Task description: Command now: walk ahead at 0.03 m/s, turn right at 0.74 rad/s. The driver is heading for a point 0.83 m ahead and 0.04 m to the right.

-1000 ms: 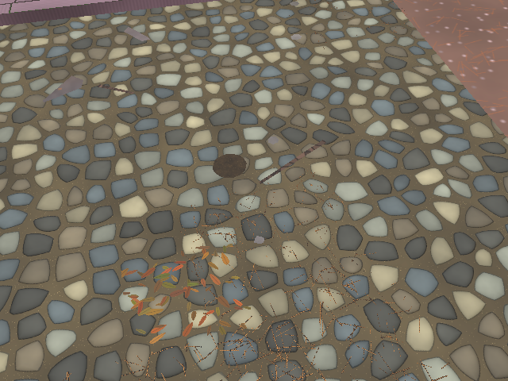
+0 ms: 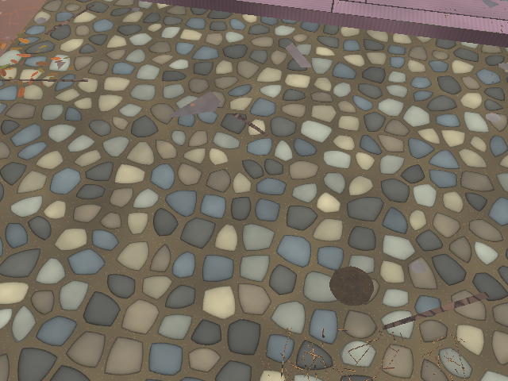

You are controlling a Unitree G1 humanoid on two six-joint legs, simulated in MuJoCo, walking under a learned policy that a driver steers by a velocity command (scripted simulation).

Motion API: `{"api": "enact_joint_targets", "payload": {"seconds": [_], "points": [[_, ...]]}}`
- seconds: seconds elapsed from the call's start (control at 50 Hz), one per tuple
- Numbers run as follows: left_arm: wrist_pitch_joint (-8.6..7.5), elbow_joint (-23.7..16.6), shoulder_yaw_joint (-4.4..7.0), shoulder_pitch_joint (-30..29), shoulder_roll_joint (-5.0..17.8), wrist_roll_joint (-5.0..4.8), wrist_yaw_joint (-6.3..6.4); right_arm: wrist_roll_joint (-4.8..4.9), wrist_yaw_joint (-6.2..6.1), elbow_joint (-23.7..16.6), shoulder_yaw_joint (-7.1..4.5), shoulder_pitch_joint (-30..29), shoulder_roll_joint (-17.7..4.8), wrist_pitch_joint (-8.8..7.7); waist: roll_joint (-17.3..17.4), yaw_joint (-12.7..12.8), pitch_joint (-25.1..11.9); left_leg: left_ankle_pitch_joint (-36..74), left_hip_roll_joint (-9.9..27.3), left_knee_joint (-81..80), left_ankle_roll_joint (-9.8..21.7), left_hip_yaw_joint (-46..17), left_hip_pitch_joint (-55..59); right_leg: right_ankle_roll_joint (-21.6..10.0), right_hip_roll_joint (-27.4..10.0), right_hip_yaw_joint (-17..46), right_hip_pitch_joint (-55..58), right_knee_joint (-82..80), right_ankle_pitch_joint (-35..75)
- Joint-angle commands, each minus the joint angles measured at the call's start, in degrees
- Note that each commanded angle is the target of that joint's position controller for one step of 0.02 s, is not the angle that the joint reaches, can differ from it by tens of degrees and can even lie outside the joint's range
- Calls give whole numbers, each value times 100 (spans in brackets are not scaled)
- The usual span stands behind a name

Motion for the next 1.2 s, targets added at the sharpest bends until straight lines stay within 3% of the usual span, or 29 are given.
{"api": "enact_joint_targets", "payload": {"seconds": [0.02,0.04,0.06,0.1,0.2,0.24,0.3,0.38,0.42,0.44,0.46,0.48,0.5,0.54,0.64,0.74,0.82,0.86,0.88,0.9,0.92,0.94,0.96,0.98,1.0,1.04,1.08,1.18,1.2], "points": [[-39,-687,235,-514,701,-73,70,-164,-13,-17,-396,1062,-1180,-115,-8,-540,-1281,-154,1087,-1377,747,-813,1963,-105,-474,912,-694,6,-3374],[-84,-688,222,-323,591,-139,26,-338,-23,-160,-409,566,-1334,-116,1583,-296,-1110,313,2352,-1751,1337,-2007,1706,87,145,-374,-1326,1972,-3269],[-153,-584,340,-130,990,-30,-29,-443,-66,-388,-310,43,-974,-174,1450,-123,-904,1077,2625,-1716,1498,-2019,1278,290,-304,-431,-1506,3134,-3030],[-71,-268,346,234,972,42,-27,-212,-178,-543,-198,-460,-579,-192,715,68,-759,1606,2032,-1376,1060,-880,1160,400,-510,-699,-1409,4062,-2383],[11,-606,90,-392,549,-43,-110,-186,-262,-428,-211,176,-798,-76,845,-412,-492,2619,1857,-1351,1246,143,1696,777,-1095,-1395,-2030,4223,-1773],[-7,-768,-4,-642,426,16,-148,-182,-233,-321,-270,489,-990,-23,891,-577,-638,2987,1965,-1262,1385,185,1846,826,-1191,-1434,-1706,3631,-1948],[-30,-804,-77,-627,380,63,-197,-111,-121,-303,-365,409,-1278,6,1037,-515,-817,3329,2048,-1159,1415,480,1508,681,-1127,-1679,-709,2670,-2202],[11,-697,-31,-488,488,60,-221,99,-25,-184,-374,392,-1322,-59,1252,-352,-863,3189,2121,-778,1234,529,1432,325,-899,-1841,238,1034,-1740],[-23,-515,-54,-189,467,126,-193,149,12,48,-191,670,-888,-138,850,-182,-975,2607,1770,-280,695,733,620,-66,-945,-1575,1872,-682,-50],[-31,-520,-59,90,683,217,-118,-130,97,2,24,845,-388,-221,-175,-254,-1573,549,1359,467,158,1022,-310,-311,-2065,-385,3331,-363,1976],[-70,-484,-125,-293,698,383,-97,-181,178,-45,127,935,-164,-267,-1288,-436,-1641,-1684,1125,742,-221,1050,-799,-1197,-3081,108,2949,-23,2772],[-141,-499,-167,-366,366,458,-132,-60,140,-28,-16,571,-721,-217,-785,-76,-1555,-1819,1170,1153,-372,760,-629,-1467,-2898,-138,2451,-164,2077],[-183,-422,-88,-499,600,451,-127,84,116,-97,-138,394,-1036,-167,-849,-92,-1173,-1721,1016,1694,-392,834,-949,-1394,-2717,-357,2312,-218,1731],[-208,-358,61,-627,962,289,-49,106,-22,66,-313,651,-1300,20,-870,-87,-831,-1612,901,2939,-478,696,-1405,-1365,-2776,-576,1968,-408,1396],[-217,-287,-97,-1117,315,315,102,104,-183,-4,-326,936,-876,270,-639,-334,-541,-568,969,3514,-657,794,-1608,-1198,-2647,-1512,1486,-748,406],[-195,-106,63,-1035,641,263,116,39,68,-512,-195,641,-586,236,-566,-207,-772,-461,1172,1993,-465,1065,-1055,-1233,-2932,-1867,1797,-601,650],[-229,-28,178,-1075,867,99,-16,70,201,-707,-290,820,-760,335,-608,-322,-800,-469,1055,1189,-111,1362,-520,-994,-3156,-2076,1838,-269,834],[-220,60,192,-1113,807,0,-68,78,188,-685,-367,1117,-785,372,-406,-539,-819,199,816,233,176,1540,193,-557,-2976,-2441,1563,387,392],[-207,217,169,-790,614,21,-118,43,104,-592,-491,1457,-1049,346,223,-605,-832,1158,720,-412,452,1188,876,-180,-2543,-2769,1098,1299,-292],[-209,11,86,-932,328,254,-129,22,-30,-673,-736,1786,-1943,284,2060,-612,-778,3997,2048,-820,1139,-945,1952,425,-1716,-3192,-704,3363,-2709],[-241,-365,34,-1542,274,318,-71,-201,33,-870,-692,1671,-2114,93,2200,-677,-1218,3921,2744,-1128,2284,-2625,1925,602,-900,-1895,-1730,4671,-4089],[-252,-346,94,-1741,529,237,-46,-198,108,-882,-635,1568,-1858,-64,1279,-806,-1312,3200,2626,-1286,2227,-2202,2057,487,-996,-1328,-1990,5069,-3812],[-292,-339,91,-1754,502,160,-17,-102,79,-839,-587,1382,-1726,-146,1002,-639,-1080,2685,2333,-1288,1902,-1827,1938,321,-1044,-1156,-2065,4951,-3244],[-354,-192,130,-1453,588,184,-26,109,32,-789,-544,1294,-1507,-152,529,-452,-1152,776,2038,-1420,1581,-1657,1946,203,-1246,-1014,-2084,4491,-2602],[-408,-148,187,-1352,741,183,-62,222,1,-824,-465,1139,-1319,-131,564,-366,-1058,-957,1911,-1701,1449,-1703,1749,132,-1286,-1012,-1986,4062,-2137],[-495,-5,197,-1187,732,116,-194,109,-51,-924,-359,1051,-1195,-168,940,-311,-882,-2066,1822,-2089,1369,-1747,1590,145,-1166,-1218,-1931,3770,-1461],[-612,98,160,-1219,634,126,-248,-8,-86,-858,-318,1226,-1166,-279,863,-371,-753,-1586,1740,-2195,1283,-1484,1560,204,-1148,-1285,-1830,3142,-931],[-722,221,41,-1276,509,82,-294,-20,-57,-685,-272,1447,-1242,-450,1219,-554,-423,-1141,1704,-2379,1179,-879,1451,385,-1222,-1494,-1671,2044,-215],[-392,418,-40,-990,437,649,-443,-208,146,-534,-277,1760,-1340,-391,1289,-599,-424,-1516,1460,-2630,1027,-742,1452,440,-1181,-1857,-1612,2128,-414]]}}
